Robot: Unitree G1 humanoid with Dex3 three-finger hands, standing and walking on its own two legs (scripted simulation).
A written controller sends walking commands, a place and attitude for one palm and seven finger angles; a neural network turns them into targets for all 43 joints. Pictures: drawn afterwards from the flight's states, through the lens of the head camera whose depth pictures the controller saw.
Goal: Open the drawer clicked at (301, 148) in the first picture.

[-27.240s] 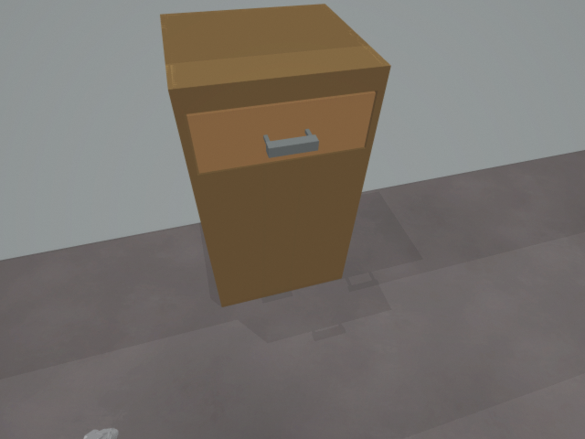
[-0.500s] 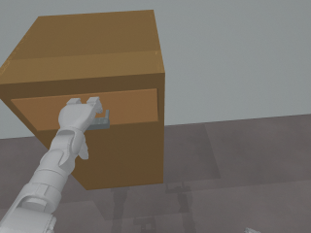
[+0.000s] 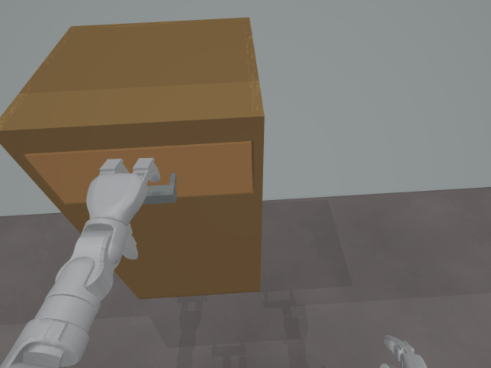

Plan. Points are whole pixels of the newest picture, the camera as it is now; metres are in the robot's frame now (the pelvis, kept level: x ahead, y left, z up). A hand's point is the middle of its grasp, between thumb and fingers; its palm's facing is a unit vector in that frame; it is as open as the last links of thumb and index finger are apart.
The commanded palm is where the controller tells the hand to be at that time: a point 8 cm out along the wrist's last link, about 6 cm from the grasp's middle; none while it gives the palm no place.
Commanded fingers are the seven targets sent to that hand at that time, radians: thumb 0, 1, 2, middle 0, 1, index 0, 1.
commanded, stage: re-aim the fingers above the handle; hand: left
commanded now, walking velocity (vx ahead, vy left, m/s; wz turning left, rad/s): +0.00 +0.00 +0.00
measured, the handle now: (147, 186) +0.46 +0.25 -0.01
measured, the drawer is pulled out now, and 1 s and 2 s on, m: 0.00 0.00 0.00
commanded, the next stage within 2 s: lower the fingers behind the handle in 0.72 s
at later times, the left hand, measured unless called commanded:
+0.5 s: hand (125, 186) +0.39 +0.25 +0.07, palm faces +0.16 +0.00 -0.99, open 13.8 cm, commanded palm +0.35 +0.26 +0.11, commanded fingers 0.00 -0.50 0.30 -0.30 -1.20 -0.30 -1.20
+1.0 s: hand (119, 187) +0.40 +0.26 +0.06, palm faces +0.10 +0.02 -0.99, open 13.8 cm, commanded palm +0.36 +0.25 +0.10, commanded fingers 0.00 -0.50 0.30 -0.30 -1.20 -0.30 -1.20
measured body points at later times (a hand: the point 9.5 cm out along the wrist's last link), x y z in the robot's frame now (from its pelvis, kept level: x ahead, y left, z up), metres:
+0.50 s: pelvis +0.00 +0.00 +0.00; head +0.04 -0.02 +0.45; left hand +0.38 +0.24 +0.12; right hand +0.13 -0.25 -0.13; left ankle -0.01 +0.10 -0.72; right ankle -0.02 -0.10 -0.72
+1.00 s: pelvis +0.00 +0.01 +0.00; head +0.03 -0.01 +0.45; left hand +0.39 +0.26 +0.12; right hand +0.14 -0.23 -0.13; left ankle -0.01 +0.10 -0.72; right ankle -0.02 -0.10 -0.72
